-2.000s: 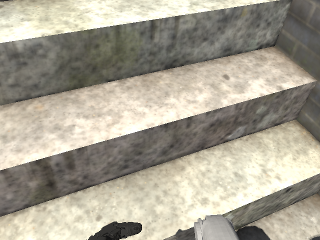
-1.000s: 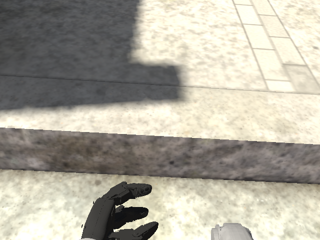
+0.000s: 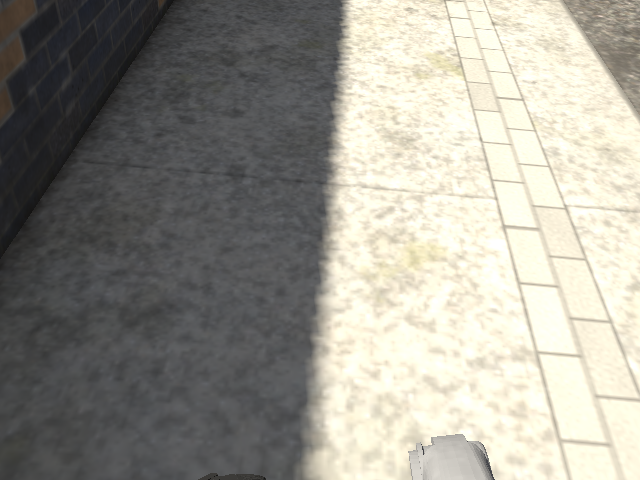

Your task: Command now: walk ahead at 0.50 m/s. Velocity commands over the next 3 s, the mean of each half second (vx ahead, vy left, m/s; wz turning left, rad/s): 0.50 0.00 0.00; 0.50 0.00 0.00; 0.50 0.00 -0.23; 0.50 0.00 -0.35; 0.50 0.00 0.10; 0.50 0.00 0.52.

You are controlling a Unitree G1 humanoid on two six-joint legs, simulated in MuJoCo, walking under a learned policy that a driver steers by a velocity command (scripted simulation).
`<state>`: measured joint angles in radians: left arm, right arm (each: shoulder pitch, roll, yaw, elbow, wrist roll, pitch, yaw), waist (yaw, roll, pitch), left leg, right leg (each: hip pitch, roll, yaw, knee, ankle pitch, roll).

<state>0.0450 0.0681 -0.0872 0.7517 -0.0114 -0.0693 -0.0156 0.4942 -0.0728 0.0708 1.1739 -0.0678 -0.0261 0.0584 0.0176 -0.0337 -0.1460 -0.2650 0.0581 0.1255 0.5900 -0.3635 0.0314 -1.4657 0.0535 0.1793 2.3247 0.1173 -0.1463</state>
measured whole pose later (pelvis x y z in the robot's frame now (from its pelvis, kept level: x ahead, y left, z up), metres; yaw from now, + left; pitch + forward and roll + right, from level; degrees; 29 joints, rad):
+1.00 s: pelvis +0.51 +0.00 +0.19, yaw +0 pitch +4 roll +1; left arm 0.44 0.21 0.01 0.99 -0.01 -0.11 -0.01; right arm 0.08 -0.22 -0.04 0.82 0.00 -0.09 0.03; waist 0.03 -0.01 0.00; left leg -0.46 -0.01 0.09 0.57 -0.18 0.06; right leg -0.27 -0.01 0.05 1.22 -0.40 -0.04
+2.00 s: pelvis +1.08 -0.08 +0.19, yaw -20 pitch +5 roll +0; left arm 0.35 0.25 0.08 0.75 -0.02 -0.06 0.01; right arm 0.09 -0.23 -0.06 0.70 -0.01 -0.13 0.02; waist 0.04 -0.03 -0.05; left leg -0.49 -0.02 0.02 0.57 -0.17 0.05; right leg -0.28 0.08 0.14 0.94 -0.47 -0.04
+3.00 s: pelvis +1.55 -0.16 +0.18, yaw +4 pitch +3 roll -1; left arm 0.28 0.28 0.09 0.82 -0.02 -0.08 0.01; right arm 0.12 -0.27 -0.09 0.66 0.02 -0.03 0.04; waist 0.03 0.00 0.03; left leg -0.53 -0.03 0.03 0.69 -0.22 0.10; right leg -0.23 -0.10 -0.05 1.07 -0.51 0.05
